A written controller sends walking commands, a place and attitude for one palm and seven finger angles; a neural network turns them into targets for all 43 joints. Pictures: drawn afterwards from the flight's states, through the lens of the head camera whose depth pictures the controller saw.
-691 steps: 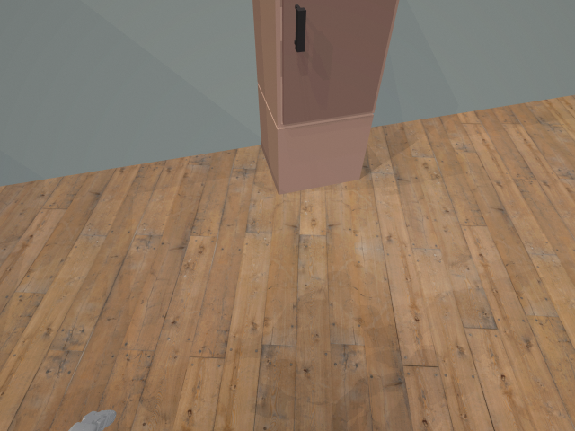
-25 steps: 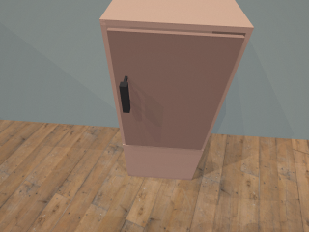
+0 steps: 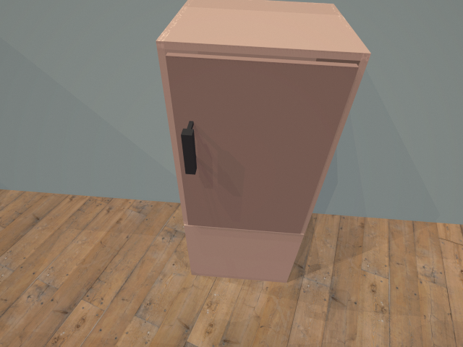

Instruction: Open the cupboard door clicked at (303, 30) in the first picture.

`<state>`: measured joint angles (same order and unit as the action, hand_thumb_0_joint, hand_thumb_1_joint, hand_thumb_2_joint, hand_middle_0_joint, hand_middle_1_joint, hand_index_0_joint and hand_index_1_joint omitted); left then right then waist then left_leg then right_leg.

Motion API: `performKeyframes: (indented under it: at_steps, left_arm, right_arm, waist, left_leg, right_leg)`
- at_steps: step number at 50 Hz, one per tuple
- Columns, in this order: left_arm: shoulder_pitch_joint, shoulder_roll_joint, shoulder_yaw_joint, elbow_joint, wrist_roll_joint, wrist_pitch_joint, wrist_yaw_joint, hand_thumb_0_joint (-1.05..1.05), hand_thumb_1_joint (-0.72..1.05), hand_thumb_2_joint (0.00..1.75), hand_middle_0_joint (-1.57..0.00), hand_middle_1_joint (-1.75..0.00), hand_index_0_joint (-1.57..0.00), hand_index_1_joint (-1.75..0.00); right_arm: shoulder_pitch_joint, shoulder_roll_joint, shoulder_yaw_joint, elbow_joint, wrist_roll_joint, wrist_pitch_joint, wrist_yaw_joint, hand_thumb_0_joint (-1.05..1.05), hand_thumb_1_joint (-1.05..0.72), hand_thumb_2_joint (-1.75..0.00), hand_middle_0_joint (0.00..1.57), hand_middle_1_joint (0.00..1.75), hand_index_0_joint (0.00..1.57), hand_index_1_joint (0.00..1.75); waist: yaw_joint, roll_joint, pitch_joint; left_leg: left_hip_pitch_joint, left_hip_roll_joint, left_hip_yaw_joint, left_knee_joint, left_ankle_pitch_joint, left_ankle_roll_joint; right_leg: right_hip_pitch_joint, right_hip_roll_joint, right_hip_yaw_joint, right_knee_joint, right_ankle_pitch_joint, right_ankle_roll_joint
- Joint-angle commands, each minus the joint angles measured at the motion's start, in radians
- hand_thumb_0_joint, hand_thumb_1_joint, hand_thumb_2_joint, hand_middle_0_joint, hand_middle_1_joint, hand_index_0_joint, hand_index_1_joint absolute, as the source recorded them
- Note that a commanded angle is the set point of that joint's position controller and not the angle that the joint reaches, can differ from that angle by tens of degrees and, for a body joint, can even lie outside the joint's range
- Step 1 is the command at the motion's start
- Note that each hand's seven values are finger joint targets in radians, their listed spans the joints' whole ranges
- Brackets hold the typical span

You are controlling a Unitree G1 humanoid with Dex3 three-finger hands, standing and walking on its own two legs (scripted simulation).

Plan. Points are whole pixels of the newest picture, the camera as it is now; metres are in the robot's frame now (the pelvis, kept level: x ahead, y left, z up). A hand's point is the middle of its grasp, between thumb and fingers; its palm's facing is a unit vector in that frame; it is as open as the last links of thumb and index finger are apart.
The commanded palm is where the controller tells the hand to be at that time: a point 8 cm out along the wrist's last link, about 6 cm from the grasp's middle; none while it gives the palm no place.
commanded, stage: look again from close up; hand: left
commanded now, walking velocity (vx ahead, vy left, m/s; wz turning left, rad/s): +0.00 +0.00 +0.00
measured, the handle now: (191, 147) +0.57 +0.13 +0.03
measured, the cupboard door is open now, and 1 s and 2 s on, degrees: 0 0 0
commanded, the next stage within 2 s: raise the hand with hooked fingers in 0.12 s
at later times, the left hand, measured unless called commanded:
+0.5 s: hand (108, 318) +0.18 +0.22 -0.02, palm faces +0.08 -0.99 -0.09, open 7.9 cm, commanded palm +0.12 +0.28 -0.05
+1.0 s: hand (95, 300) +0.20 +0.25 -0.02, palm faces -0.01 -1.00 -0.06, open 10.7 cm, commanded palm +0.17 +0.30 -0.01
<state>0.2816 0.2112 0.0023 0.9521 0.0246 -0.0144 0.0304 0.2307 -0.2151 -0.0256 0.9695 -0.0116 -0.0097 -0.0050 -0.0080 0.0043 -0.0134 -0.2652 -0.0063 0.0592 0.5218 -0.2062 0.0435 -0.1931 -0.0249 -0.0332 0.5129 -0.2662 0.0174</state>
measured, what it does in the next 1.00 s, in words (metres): lowers itself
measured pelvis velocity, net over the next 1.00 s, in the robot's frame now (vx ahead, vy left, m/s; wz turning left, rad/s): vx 0.01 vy -0.01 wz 0.05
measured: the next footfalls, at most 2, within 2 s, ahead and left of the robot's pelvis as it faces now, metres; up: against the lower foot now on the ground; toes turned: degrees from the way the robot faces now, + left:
none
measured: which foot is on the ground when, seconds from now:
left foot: down 0.00-1.00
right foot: down 0.00-1.00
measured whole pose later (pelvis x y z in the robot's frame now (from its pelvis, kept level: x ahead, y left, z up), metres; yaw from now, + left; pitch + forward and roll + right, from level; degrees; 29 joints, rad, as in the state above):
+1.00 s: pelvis +0.01 -0.01 -0.07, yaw +3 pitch +14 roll -4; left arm 0.38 0.36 0.36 0.03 -0.39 -0.32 -0.51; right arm 0.22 -0.22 0.00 0.56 0.04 -0.26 -0.06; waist 0.01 0.03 -0.13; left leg -0.89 0.01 -0.05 1.13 -0.47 0.03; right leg -0.75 0.05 -0.07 1.05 -0.53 -0.01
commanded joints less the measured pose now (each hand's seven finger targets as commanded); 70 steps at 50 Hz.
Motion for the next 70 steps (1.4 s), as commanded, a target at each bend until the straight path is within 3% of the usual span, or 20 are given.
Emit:
performKeyframes:
  at_steps: [1, 10, 11, 12, 13, 14, 15, 16, 18, 21, 23, 26, 29, 33, 38, 44, 46, 54, 62, 70]
  left_arm:
    - [0.014, 0.163, 0.03, -0.055, -0.001, -0.013, 0.006, 0.0, 0.9, 0.9, -0.2, -0.3, -0.2, -0.3]
    - [-0.004, 0.194, 0.028, -0.023, 0.0, -0.014, -0.002, 0.0, 0.9, 0.9, -0.2, -0.3, -0.2, -0.3]
    - [0.074, 0.113, 0.005, 0.014, 0.003, -0.007, 0.035, 0.0, 0.9, 0.9, -0.2, -0.3, -0.2, -0.3]
    - [-0.698, 0.454, 0.338, -1.421, -0.188, -0.228, 0.025, 0.0, 0.88, 0.89, -0.2, -0.32, -0.2, -0.32]
    - [-0.126, 0.35, 0.262, -1.176, -0.136, -0.209, 0.025, 0.0, 0.85, 0.88, -0.2, -0.33, -0.2, -0.33]
    - [0.129, 0.13, 0.144, -1.026, -0.197, -0.118, 0.031, 0.0, 0.83, 0.87, -0.21, -0.34, -0.21, -0.34]
    - [0.053, 0.04, 0.094, -0.99, -0.21, -0.133, 0.014, 0.0, 0.81, 0.86, -0.21, -0.36, -0.21, -0.36]
    - [-0.008, 0.092, 0.154, -0.98, -0.233, -0.196, -0.002, 0.0, 0.78, 0.85, -0.21, -0.37, -0.21, -0.37]
    - [0.088, 0.053, 0.18, -0.774, -0.251, -0.334, -0.083, 0.0, 0.74, 0.83, -0.21, -0.4, -0.21, -0.4]
    - [0.156, 0.099, 0.248, -0.693, -0.291, -0.565, -0.289, 0.0, 0.67, 0.8, -0.22, -0.45, -0.22, -0.45]
    - [0.152, 0.164, 0.28, -0.725, -0.313, -0.656, -0.433, 0.0, 0.62, 0.78, -0.22, -0.48, -0.22, -0.48]
    - [0.095, 0.287, 0.379, -0.798, -0.404, -0.583, -0.574, 0.0, 0.55, 0.75, -0.22, -0.53, -0.22, -0.53]
    - [0.011, 0.34, 0.448, -1.016, -0.474, -0.483, -0.559, 0.0, 0.48, 0.72, -0.23, -0.57, -0.23, -0.57]
    - [0.011, 0.282, 0.397, -1.209, -0.422, -0.457, -0.468, 0.0, 0.39, 0.68, -0.24, -0.63, -0.24, -0.63]
    - [0.064, 0.254, 0.368, -1.151, -0.383, -0.416, -0.476, 0.0, 0.27, 0.63, -0.25, -0.7, -0.25, -0.7]
    - [0.087, 0.343, 0.482, -1.096, -0.438, -0.36, -0.541, 0.0, 0.13, 0.57, -0.25, -0.8, -0.25, -0.8]
    - [0.105, 0.311, 0.469, -1.122, -0.455, -0.365, -0.539, 0.0, 0.08, 0.55, -0.26, -0.82, -0.26, -0.82]
    - [0.026, 0.336, 0.461, -1.062, -0.441, -0.349, -0.526, 0.0, -0.1, 0.47, -0.27, -0.94, -0.27, -0.94]
    - [-0.075, 0.371, 0.472, -1.074, -0.448, -0.348, -0.52, 0.0, -0.29, 0.39, -0.29, -1.07, -0.29, -1.07]
    - [-0.227, 0.422, 0.478, -0.965, -0.442, -0.297, -0.542, 0.0, -0.48, 0.31, -0.3, -1.18, -0.3, -1.18]
  right_arm:
    - [-0.008, -0.162, -0.028, -0.052, -0.005, -0.015, -0.003, 0.0, -0.9, -0.9, 0.2, 0.3, 0.2, 0.3]
    - [-0.042, -0.204, -0.025, -0.022, -0.002, -0.019, 0.002, 0.0, -0.9, -0.9, 0.2, 0.3, 0.2, 0.3]
    - [-0.052, -0.145, -0.008, -0.063, 0.008, -0.014, -0.005, 0.0, -0.9, -0.9, 0.2, 0.3, 0.2, 0.3]
    - [-0.054, -0.222, -0.03, -0.391, 0.064, -0.145, -0.044, 0.0, -0.9, -0.9, 0.2, 0.3, 0.2, 0.3]
    - [-0.113, -0.185, -0.008, -0.361, 0.063, -0.238, -0.085, 0.0, -0.9, -0.9, 0.2, 0.3, 0.2, 0.3]
    - [-0.119, -0.164, -0.006, -0.347, 0.062, -0.271, -0.079, 0.0, -0.9, -0.9, 0.2, 0.3, 0.2, 0.3]
    - [-0.073, -0.15, 0.003, -0.343, 0.076, -0.292, -0.077, 0.0, -0.9, -0.9, 0.2, 0.3, 0.2, 0.3]
    - [-0.085, -0.177, -0.016, -0.364, 0.059, -0.306, -0.078, 0.0, -0.9, -0.9, 0.2, 0.3, 0.2, 0.3]
    - [-0.079, -0.18, -0.033, -0.372, 0.037, -0.316, -0.066, 0.0, -0.9, -0.9, 0.2, 0.3, 0.2, 0.3]
    - [-0.089, -0.176, -0.061, -0.445, 0.025, -0.351, -0.027, 0.0, -0.9, -0.9, 0.2, 0.3, 0.2, 0.3]
    - [-0.097, -0.18, -0.065, -0.508, 0.031, -0.371, -0.008, 0.0, -0.9, -0.9, 0.2, 0.3, 0.2, 0.3]
    - [-0.109, -0.201, -0.055, -0.613, 0.064, -0.358, -0.017, 0.0, -0.9, -0.9, 0.2, 0.3, 0.2, 0.3]
    - [-0.094, -0.193, -0.038, -0.647, 0.068, -0.335, -0.054, 0.0, -0.9, -0.9, 0.2, 0.3, 0.2, 0.3]
    - [-0.058, -0.161, -0.036, -0.601, 0.058, -0.324, -0.074, 0.0, -0.9, -0.9, 0.2, 0.3, 0.2, 0.3]
    - [-0.043, -0.157, -0.041, -0.539, 0.051, -0.317, -0.07, 0.0, -0.9, -0.9, 0.2, 0.3, 0.2, 0.3]
    - [-0.051, -0.167, -0.038, -0.551, 0.05, -0.308, -0.069, 0.0, -0.9, -0.9, 0.2, 0.3, 0.2, 0.3]
    - [-0.05, -0.158, -0.037, -0.564, 0.051, -0.307, -0.065, 0.0, -0.9, -0.9, 0.2, 0.3, 0.2, 0.3]
    - [-0.029, -0.183, -0.031, -0.578, 0.055, -0.293, -0.061, 0.0, -0.9, -0.9, 0.2, 0.3, 0.2, 0.3]
    - [-0.01, -0.193, -0.014, -0.596, 0.061, -0.278, -0.066, 0.0, -0.9, -0.9, 0.2, 0.3, 0.2, 0.3]
    - [-0.001, -0.207, 0.002, -0.599, 0.066, -0.264, -0.079, 0.0, -0.9, -0.9, 0.2, 0.3, 0.2, 0.3]
  waist:
    - [0.001, -0.007, 0.082]
    - [0.007, 0.001, 0.043]
    - [0.025, -0.005, 0.112]
    - [-0.093, 0.124, -0.323]
    - [0.044, 0.257, -0.256]
    - [0.004, 0.263, -0.116]
    - [-0.048, 0.171, 0.024]
    - [-0.054, 0.121, 0.093]
    - [-0.043, -0.113, 0.085]
    - [0.031, -0.164, -0.108]
    - [0.045, -0.09, -0.212]
    - [0.065, -0.006, -0.243]
    - [0.062, 0.048, -0.293]
    - [0.013, 0.11, -0.278]
    - [-0.015, 0.118, -0.296]
    - [0.032, 0.103, -0.372]
    - [0.031, 0.082, -0.395]
    - [0.016, 0.08, -0.315]
    - [0.014, 0.13, -0.313]
    - [0.003, 0.109, -0.279]
  left_leg:
    - [-0.015, 0.098, -0.137, -0.162, -0.085, -0.003]
    - [0.008, 0.114, -0.159, -0.213, -0.104, -0.006]
    - [-0.018, 0.11, -0.039, -0.044, -0.09, -0.049]
    - [0.21, 0.0, -0.099, -0.136, 0.004, -0.038]
    - [0.245, 0.055, -0.126, -0.153, -0.087, -0.04]
    - [0.056, 0.05, -0.171, -0.197, -0.269, -0.077]
    - [-0.018, 0.028, -0.157, -0.159, -0.329, -0.057]
    - [-0.097, 0.016, -0.163, -0.094, -0.352, -0.054]
    - [-0.264, 0.0, -0.15, 0.07, -0.374, -0.057]
    - [-0.445, -0.014, -0.097, 0.32, -0.32, -0.049]
    - [-0.517, -0.011, -0.088, 0.427, -0.293, -0.039]
    - [-0.572, -0.012, -0.108, 0.419, -0.476, -0.035]
    - [-0.538, 0.006, -0.124, 0.419, -0.448, -0.017]
    - [-0.438, 0.021, -0.146, 0.432, -0.268, -0.005]
    - [-0.384, 0.019, -0.141, 0.472, -0.051, -0.009]
    - [-0.364, 0.012, -0.129, 0.471, 0.062, -0.012]
    - [-0.334, 0.013, -0.125, 0.456, 0.089, -0.013]
    - [-0.332, 0.015, -0.135, 0.407, 0.032, -0.017]
    - [-0.268, 0.02, -0.142, 0.341, -0.015, -0.023]
    - [-0.256, 0.018, -0.146, 0.293, -0.091, -0.018]
  right_leg:
    - [-0.08, -0.077, 0.112, -0.151, -0.022, -0.051]
    - [-0.028, -0.084, 0.094, -0.178, -0.001, -0.043]
    - [-0.072, -0.112, 0.091, -0.163, 0.034, -0.037]
    - [-0.032, 0.0, -0.048, -0.038, 0.086, -0.051]
    - [-0.118, 0.016, -0.062, 0.043, -0.029, -0.062]
    - [-0.197, 0.029, -0.105, 0.067, -0.113, -0.052]
    - [-0.248, 0.039, -0.097, 0.055, -0.093, -0.044]
    - [-0.306, 0.041, -0.093, 0.044, -0.157, -0.039]
    - [-0.485, 0.05, -0.097, 0.132, -0.311, -0.032]
    - [-0.613, 0.041, -0.022, 0.304, -0.41, -0.042]
    - [-0.632, 0.035, 0.046, 0.369, -0.415, -0.053]
    - [-0.632, 0.025, 0.111, 0.359, -0.595, -0.055]
    - [-0.601, 0.045, 0.105, 0.365, -0.539, -0.048]
    - [-0.616, 0.073, 0.038, 0.394, -0.286, -0.053]
    - [-0.619, 0.076, -0.01, 0.415, -0.082, -0.046]
    - [-0.515, 0.076, -0.01, 0.408, 0.025, -0.049]
    - [-0.499, 0.074, -0.018, 0.4, 0.053, -0.043]
    - [-0.523, 0.079, -0.03, 0.373, -0.012, -0.049]
    - [-0.503, 0.077, -0.033, 0.332, -0.06, -0.051]
    - [-0.477, 0.079, -0.025, 0.281, -0.101, -0.053]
